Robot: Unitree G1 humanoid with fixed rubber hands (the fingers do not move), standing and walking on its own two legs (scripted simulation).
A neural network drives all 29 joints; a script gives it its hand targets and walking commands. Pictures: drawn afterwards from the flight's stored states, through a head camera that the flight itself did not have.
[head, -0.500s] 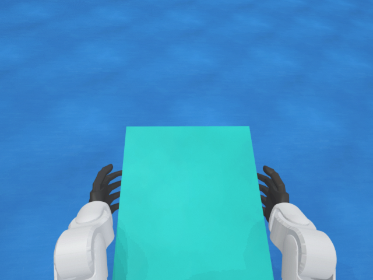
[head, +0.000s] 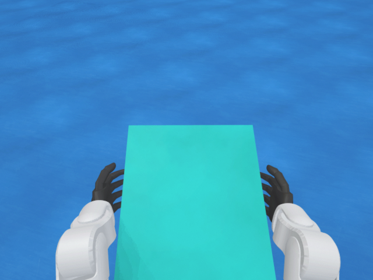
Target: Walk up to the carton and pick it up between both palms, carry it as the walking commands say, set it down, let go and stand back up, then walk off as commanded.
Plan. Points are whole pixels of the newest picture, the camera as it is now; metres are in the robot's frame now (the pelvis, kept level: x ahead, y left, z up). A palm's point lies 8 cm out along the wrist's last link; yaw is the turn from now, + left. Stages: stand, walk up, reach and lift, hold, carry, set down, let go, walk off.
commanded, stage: carry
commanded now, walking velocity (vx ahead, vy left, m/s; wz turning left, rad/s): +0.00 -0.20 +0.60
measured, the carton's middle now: (190, 212) +0.27 +0.00 +0.02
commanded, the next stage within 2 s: none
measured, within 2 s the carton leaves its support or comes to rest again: neither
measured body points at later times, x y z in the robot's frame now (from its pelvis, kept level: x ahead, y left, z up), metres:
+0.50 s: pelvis -0.01 -0.13 +0.00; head -0.01 -0.12 +0.45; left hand +0.20 +0.09 +0.10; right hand +0.27 -0.23 +0.10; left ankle -0.02 +0.05 -0.73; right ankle +0.04 -0.28 -0.71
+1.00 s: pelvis -0.04 -0.27 -0.01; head -0.06 -0.25 +0.44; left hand +0.06 +0.01 +0.06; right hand +0.25 -0.25 +0.08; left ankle -0.09 -0.20 -0.73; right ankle +0.04 -0.31 -0.69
